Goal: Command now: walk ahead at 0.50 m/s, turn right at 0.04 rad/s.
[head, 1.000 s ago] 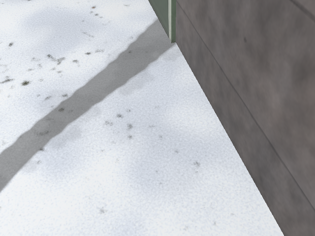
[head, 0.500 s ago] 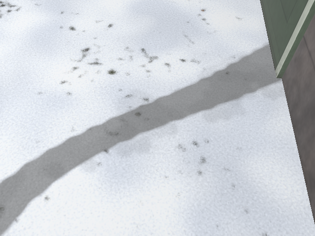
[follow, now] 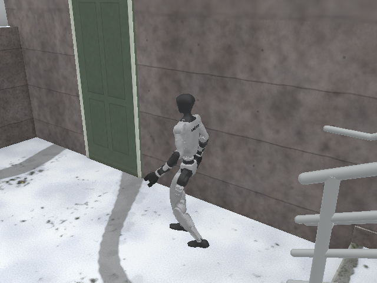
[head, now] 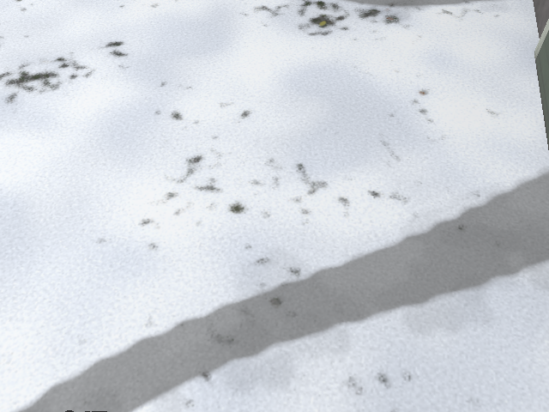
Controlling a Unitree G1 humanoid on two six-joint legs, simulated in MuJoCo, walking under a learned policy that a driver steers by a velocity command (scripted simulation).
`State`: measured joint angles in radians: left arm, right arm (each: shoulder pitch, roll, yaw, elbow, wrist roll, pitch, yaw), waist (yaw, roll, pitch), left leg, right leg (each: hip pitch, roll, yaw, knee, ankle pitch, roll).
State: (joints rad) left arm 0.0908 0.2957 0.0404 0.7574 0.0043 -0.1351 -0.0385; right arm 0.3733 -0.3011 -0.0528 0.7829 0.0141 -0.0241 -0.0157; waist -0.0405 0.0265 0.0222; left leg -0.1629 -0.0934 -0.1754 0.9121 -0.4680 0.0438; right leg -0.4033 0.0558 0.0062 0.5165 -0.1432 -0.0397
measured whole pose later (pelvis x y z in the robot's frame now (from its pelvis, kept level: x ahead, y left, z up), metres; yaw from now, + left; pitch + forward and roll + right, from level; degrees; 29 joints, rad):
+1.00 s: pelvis +0.49 -0.12 +0.00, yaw -33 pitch +1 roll +1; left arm 0.15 0.31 0.06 0.62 -0.02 -0.03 -0.04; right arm 0.26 -0.32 -0.05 0.79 0.01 -0.09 0.00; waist -0.04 0.00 0.08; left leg -0.30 0.05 0.00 1.17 -0.47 -0.03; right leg -0.45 0.06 -0.02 0.60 -0.19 -0.10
